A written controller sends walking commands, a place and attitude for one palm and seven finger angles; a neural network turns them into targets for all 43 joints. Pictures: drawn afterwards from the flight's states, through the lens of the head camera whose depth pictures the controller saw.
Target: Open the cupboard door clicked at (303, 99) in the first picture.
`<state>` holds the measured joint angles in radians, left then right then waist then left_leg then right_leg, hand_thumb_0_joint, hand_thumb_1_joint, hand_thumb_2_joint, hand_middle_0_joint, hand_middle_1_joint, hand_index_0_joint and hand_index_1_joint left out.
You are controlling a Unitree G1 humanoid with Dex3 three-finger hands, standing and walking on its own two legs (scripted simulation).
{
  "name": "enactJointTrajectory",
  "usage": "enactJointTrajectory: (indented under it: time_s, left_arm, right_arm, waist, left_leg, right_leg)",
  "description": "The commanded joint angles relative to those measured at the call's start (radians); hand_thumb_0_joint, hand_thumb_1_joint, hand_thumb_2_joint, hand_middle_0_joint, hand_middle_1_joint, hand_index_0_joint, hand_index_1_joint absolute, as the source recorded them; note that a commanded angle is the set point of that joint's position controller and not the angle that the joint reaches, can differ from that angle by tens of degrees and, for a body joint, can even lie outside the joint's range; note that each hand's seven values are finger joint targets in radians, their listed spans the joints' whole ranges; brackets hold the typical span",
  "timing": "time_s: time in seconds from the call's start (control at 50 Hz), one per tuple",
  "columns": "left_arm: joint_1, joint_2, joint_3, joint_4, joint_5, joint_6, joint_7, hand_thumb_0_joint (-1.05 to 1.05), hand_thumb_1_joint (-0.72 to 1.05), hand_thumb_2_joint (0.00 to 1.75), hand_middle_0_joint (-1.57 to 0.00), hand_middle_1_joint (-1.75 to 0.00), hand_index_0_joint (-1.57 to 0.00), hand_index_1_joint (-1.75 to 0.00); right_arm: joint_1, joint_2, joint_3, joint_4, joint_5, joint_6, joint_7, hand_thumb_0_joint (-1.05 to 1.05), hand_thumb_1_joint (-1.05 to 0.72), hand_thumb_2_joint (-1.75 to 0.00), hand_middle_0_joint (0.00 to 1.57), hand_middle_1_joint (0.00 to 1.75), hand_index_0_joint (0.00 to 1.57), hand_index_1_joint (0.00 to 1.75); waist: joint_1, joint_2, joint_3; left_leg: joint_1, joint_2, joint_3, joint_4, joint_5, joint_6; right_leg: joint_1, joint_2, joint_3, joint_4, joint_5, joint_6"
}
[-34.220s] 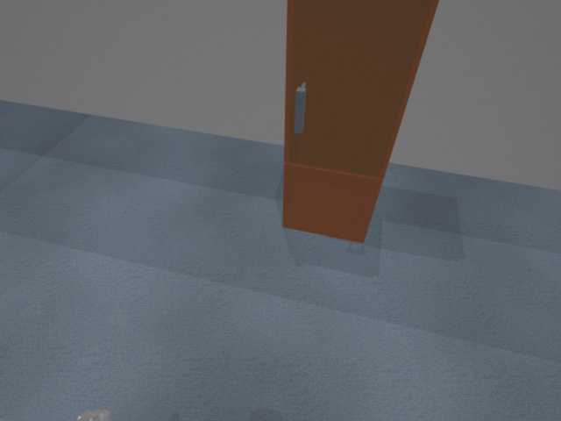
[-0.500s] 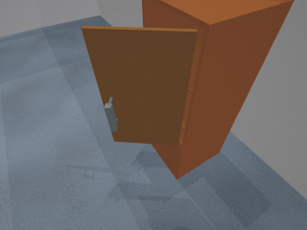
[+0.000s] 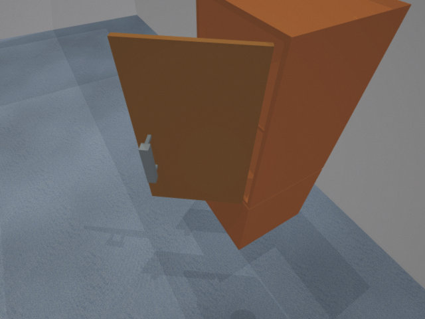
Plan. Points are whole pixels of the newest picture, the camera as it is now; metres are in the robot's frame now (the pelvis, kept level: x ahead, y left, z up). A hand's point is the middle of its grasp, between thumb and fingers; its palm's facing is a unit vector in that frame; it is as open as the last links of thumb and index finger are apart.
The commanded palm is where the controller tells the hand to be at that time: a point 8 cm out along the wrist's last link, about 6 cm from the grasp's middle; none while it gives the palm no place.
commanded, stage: look again from close up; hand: left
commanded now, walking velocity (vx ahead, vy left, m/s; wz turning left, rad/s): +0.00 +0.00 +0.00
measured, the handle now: (150, 158) +0.55 +0.22 -0.10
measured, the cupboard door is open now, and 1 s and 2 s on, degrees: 54 54 54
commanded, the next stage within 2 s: raise the hand with hooked fingers in 0.12 s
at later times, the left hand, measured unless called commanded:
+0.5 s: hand (126, 276) +0.20 +0.17 -0.02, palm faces +0.07 -1.00 +0.00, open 7.8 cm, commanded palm +0.12 +0.24 -0.08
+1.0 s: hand (108, 297) +0.17 +0.22 -0.08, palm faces -0.05 -1.00 -0.03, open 10.7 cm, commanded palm +0.15 +0.28 -0.08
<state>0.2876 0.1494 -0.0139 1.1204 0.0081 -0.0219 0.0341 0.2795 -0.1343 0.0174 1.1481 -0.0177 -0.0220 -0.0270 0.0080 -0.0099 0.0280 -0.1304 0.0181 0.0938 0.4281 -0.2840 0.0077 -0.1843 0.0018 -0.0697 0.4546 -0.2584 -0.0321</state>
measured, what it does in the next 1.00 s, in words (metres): lowers itself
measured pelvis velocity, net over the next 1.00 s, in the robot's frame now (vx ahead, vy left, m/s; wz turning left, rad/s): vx -0.06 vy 0.00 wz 0.04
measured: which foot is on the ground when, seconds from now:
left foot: down 0.00-1.00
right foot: down 0.00-1.00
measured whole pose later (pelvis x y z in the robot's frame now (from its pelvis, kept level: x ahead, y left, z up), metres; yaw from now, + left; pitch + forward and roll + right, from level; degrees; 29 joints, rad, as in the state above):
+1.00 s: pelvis -0.06 +0.00 -0.11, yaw +2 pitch +17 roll -3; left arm 0.24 0.29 0.24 0.13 -0.31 -0.36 -0.41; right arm 0.23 -0.19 0.04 0.57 0.02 -0.21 -0.04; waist 0.00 0.03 -0.13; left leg -1.03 0.05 0.01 1.28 -0.55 0.02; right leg -1.02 -0.03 -0.15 1.21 -0.50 -0.05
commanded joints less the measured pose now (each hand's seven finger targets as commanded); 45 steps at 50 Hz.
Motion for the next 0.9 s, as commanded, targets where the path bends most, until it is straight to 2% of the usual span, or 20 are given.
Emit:
enactJointTrajectory:
  time_s: [0.0, 0.18, 0.2, 0.22, 0.24, 0.26, 0.28, 0.3, 0.32, 0.34, 0.36, 0.4, 0.44, 0.48, 0.54, 0.64, 0.66, 0.72, 0.76, 0.88]
  left_arm:
    - [0.061, 0.093, 0.018, -0.026, 0.002, -0.013, 0.005, 0.0, 0.9, 0.9, -0.2, -0.3, -0.2, -0.3]
    - [0.057, 0.096, 0.02, -0.026, 0.002, -0.014, 0.006, 0.0, 0.9, 0.9, -0.2, -0.3, -0.2, -0.3]
    - [0.148, 0.121, 0.025, 0.016, 0.012, -0.023, 0.045, 0.0, 0.9, 0.9, -0.2, -0.3, -0.2, -0.3]
    - [-0.607, 0.324, 0.103, -1.527, -0.215, -0.242, 0.022, 0.0, 0.88, 0.89, -0.2, -0.32, -0.2, -0.32]
    - [-0.195, 0.262, 0.124, -1.262, -0.124, -0.189, 0.071, 0.0, 0.85, 0.88, -0.2, -0.33, -0.2, -0.33]
    - [0.068, 0.041, 0.005, -1.085, -0.149, -0.054, 0.092, 0.0, 0.83, 0.87, -0.21, -0.34, -0.21, -0.34]
    - [0.045, -0.049, -0.046, -1.068, -0.183, -0.049, 0.064, 0.0, 0.81, 0.86, -0.21, -0.36, -0.21, -0.36]
    - [-0.033, 0.001, -0.01, -1.088, -0.191, -0.096, 0.042, 0.0, 0.78, 0.85, -0.21, -0.37, -0.21, -0.37]
    - [-0.035, 0.052, 0.049, -1.046, -0.189, -0.155, 0.013, 0.0, 0.76, 0.84, -0.21, -0.39, -0.21, -0.39]
    - [0.023, 0.025, 0.067, -0.95, -0.189, -0.218, -0.025, 0.0, 0.74, 0.83, -0.21, -0.4, -0.21, -0.4]
    - [0.149, 0.018, 0.097, -0.866, -0.193, -0.28, -0.078, 0.0, 0.71, 0.82, -0.21, -0.42, -0.21, -0.42]
    - [0.271, -0.017, 0.114, -0.842, -0.226, -0.432, -0.195, 0.0, 0.67, 0.8, -0.22, -0.45, -0.22, -0.45]
    - [0.27, 0.025, 0.151, -0.858, -0.249, -0.586, -0.321, 0.0, 0.62, 0.78, -0.22, -0.48, -0.22, -0.48]
    - [0.211, 0.145, 0.247, -0.873, -0.252, -0.691, -0.431, 0.0, 0.57, 0.76, -0.22, -0.51, -0.22, -0.51]
    - [0.14, 0.17, 0.281, -0.988, -0.3, -0.634, -0.459, 0.0, 0.5, 0.73, -0.23, -0.55, -0.23, -0.55]
    - [-0.065, 0.214, 0.28, -1.328, -0.312, -0.588, -0.386, 0.0, 0.39, 0.68, -0.24, -0.63, -0.24, -0.63]
    - [-0.128, 0.234, 0.266, -1.381, -0.308, -0.592, -0.386, 0.0, 0.36, 0.67, -0.24, -0.64, -0.24, -0.64]
    - [-0.128, 0.201, 0.213, -1.353, -0.288, -0.573, -0.404, 0.0, 0.29, 0.64, -0.24, -0.69, -0.24, -0.69]
    - [-0.143, 0.21, 0.206, -1.263, -0.299, -0.53, -0.437, 0.0, 0.25, 0.62, -0.25, -0.72, -0.25, -0.72]
    - [-0.055, 0.275, 0.334, -1.182, -0.342, -0.392, -0.463, 0.0, 0.11, 0.56, -0.26, -0.81, -0.26, -0.81]
  right_arm:
    - [0.061, -0.087, -0.018, -0.018, 0.006, -0.016, -0.008, 0.0, -0.9, -0.9, 0.2, 0.3, 0.2, 0.3]
    - [0.062, -0.091, -0.019, -0.015, 0.006, -0.017, -0.011, 0.0, -0.9, -0.9, 0.2, 0.3, 0.2, 0.3]
    - [-0.053, -0.129, -0.032, -0.091, 0.018, -0.015, -0.002, 0.0, -0.9, -0.9, 0.2, 0.3, 0.2, 0.3]
    - [-0.013, -0.309, -0.041, -0.446, 0.064, -0.169, -0.044, 0.0, -0.9, -0.9, 0.2, 0.3, 0.2, 0.3]
    - [-0.095, -0.216, -0.03, -0.393, 0.049, -0.247, -0.076, 0.0, -0.9, -0.9, 0.2, 0.3, 0.2, 0.3]
    - [-0.091, -0.172, -0.047, -0.395, 0.07, -0.276, -0.066, 0.0, -0.9, -0.9, 0.2, 0.3, 0.2, 0.3]
    - [-0.059, -0.205, -0.048, -0.37, 0.073, -0.283, -0.063, 0.0, -0.9, -0.9, 0.2, 0.3, 0.2, 0.3]
    - [-0.078, -0.24, -0.063, -0.428, 0.062, -0.3, -0.057, 0.0, -0.9, -0.9, 0.2, 0.3, 0.2, 0.3]
    - [-0.059, -0.265, -0.079, -0.447, 0.042, -0.307, -0.051, 0.0, -0.9, -0.9, 0.2, 0.3, 0.2, 0.3]
    - [-0.056, -0.262, -0.089, -0.475, 0.027, -0.312, -0.046, 0.0, -0.9, -0.9, 0.2, 0.3, 0.2, 0.3]
    - [-0.075, -0.254, -0.097, -0.516, 0.028, -0.32, -0.027, 0.0, -0.9, -0.9, 0.2, 0.3, 0.2, 0.3]
    - [-0.111, -0.238, -0.109, -0.587, 0.021, -0.328, 0.001, 0.0, -0.9, -0.9, 0.2, 0.3, 0.2, 0.3]
    - [-0.143, -0.24, -0.12, -0.644, 0.021, -0.33, 0.028, 0.0, -0.9, -0.9, 0.2, 0.3, 0.2, 0.3]
    - [-0.151, -0.252, -0.132, -0.691, 0.027, -0.319, 0.049, 0.0, -0.9, -0.9, 0.2, 0.3, 0.2, 0.3]
    - [-0.187, -0.251, -0.129, -0.795, 0.043, -0.284, 0.038, 0.0, -0.9, -0.9, 0.2, 0.3, 0.2, 0.3]
    - [-0.119, -0.235, -0.109, -0.82, 0.043, -0.249, 0.002, 0.0, -0.9, -0.9, 0.2, 0.3, 0.2, 0.3]
    - [-0.106, -0.241, -0.098, -0.813, 0.036, -0.247, -0.007, 0.0, -0.9, -0.9, 0.2, 0.3, 0.2, 0.3]
    - [-0.099, -0.242, -0.084, -0.773, 0.038, -0.256, -0.02, 0.0, -0.9, -0.9, 0.2, 0.3, 0.2, 0.3]
    - [-0.1, -0.255, -0.071, -0.752, 0.041, -0.261, -0.03, 0.0, -0.9, -0.9, 0.2, 0.3, 0.2, 0.3]
    - [-0.127, -0.247, -0.066, -0.761, 0.057, -0.261, -0.032, 0.0, -0.9, -0.9, 0.2, 0.3, 0.2, 0.3]
  waist:
    - [-0.003, 0.003, 0.042]
    - [-0.002, 0.003, 0.032]
    - [0.037, -0.01, 0.07]
    - [-0.098, 0.199, -0.433]
    - [0.0, 0.305, -0.438]
    - [-0.032, 0.22, -0.239]
    - [-0.056, 0.071, -0.103]
    - [-0.079, -0.035, -0.013]
    - [-0.095, -0.139, -0.037]
    - [-0.082, -0.223, -0.042]
    - [-0.025, -0.159, -0.049]
    - [0.035, -0.229, -0.149]
    - [0.05, -0.165, -0.207]
    - [0.062, -0.05, -0.279]
    - [0.071, -0.023, -0.355]
    - [-0.003, 0.076, -0.439]
    - [-0.032, 0.055, -0.427]
    - [-0.059, 0.12, -0.401]
    - [-0.07, 0.081, -0.364]
    - [0.007, 0.061, -0.466]
  left_leg:
    - [-0.055, 0.098, -0.092, -0.079, 0.164, 0.023]
    - [-0.038, 0.101, -0.092, -0.078, 0.193, 0.022]
    - [-0.126, 0.1, -0.036, 0.153, 0.193, -0.013]
    - [0.115, -0.009, -0.082, -0.004, 0.331, 0.02]
    - [0.144, 0.014, -0.067, -0.002, 0.481, 0.025]
    - [0.032, 0.038, -0.096, 0.001, 0.47, -0.003]
    - [-0.035, 0.033, -0.106, 0.028, 0.389, 0.003]
    - [-0.111, 0.014, -0.124, 0.075, 0.275, 0.019]
    - [-0.172, 0.0, -0.121, 0.129, 0.19, 0.021]
    - [-0.261, -0.011, -0.117, 0.19, 0.13, 0.018]
    - [-0.329, -0.026, -0.105, 0.239, 0.103, 0.005]
    - [-0.462, -0.038, -0.088, 0.342, 0.074, -0.01]
    - [-0.588, -0.054, -0.072, 0.45, 0.048, -0.019]
    - [-0.675, -0.058, -0.064, 0.56, 0.054, -0.019]
    - [-0.75, -0.065, -0.044, 0.613, -0.034, -0.002]
    - [-0.728, -0.026, -0.081, 0.689, -0.028, 0.023]
    - [-0.74, -0.018, -0.094, 0.713, -0.02, 0.027]
    - [-0.735, -0.007, -0.116, 0.714, -0.05, 0.028]
    - [-0.767, -0.005, -0.133, 0.716, -0.083, 0.028]
    - [-0.78, -0.019, -0.137, 0.655, -0.085, 0.021]
  right_leg:
    - [-0.001, -0.116, 0.119, -0.067, 0.218, -0.017]
    - [0.012, -0.118, 0.117, -0.068, 0.253, -0.018]
    - [-0.008, -0.19, 0.183, -0.061, 0.695, 0.029]
    - [0.117, -0.093, 0.115, 0.02, 0.503, -0.005]
    - [0.085, -0.032, 0.079, 0.066, 0.299, -0.025]
    - [-0.048, -0.026, 0.014, 0.057, 0.145, -0.007]
    - [-0.117, -0.02, -0.016, 0.047, 0.151, 0.008]
    - [-0.192, -0.018, -0.02, 0.045, 0.142, 0.018]
    - [-0.263, -0.016, -0.031, 0.067, 0.087, 0.024]
    - [-0.335, -0.016, -0.037, 0.115, 0.031, 0.029]
    - [-0.355, -0.021, -0.025, 0.169, 0.006, 0.017]
    - [-0.383, -0.017, -0.014, 0.304, 0.006, 0.006]
    - [-0.42, -0.024, 0.023, 0.414, 0.037, -0.002]
    - [-0.459, -0.038, 0.082, 0.515, 0.058, -0.016]
    - [-0.489, -0.036, 0.126, 0.531, -0.089, -0.005]
    - [-0.546, -0.015, 0.143, 0.54, -0.106, 0.006]
    - [-0.568, -0.006, 0.14, 0.558, -0.094, 0.004]
    - [-0.654, 0.003, 0.102, 0.561, -0.133, 0.003]
    - [-0.679, 0.013, 0.086, 0.562, -0.182, 0.0]
    - [-0.582, -0.002, 0.069, 0.543, -0.222, 0.007]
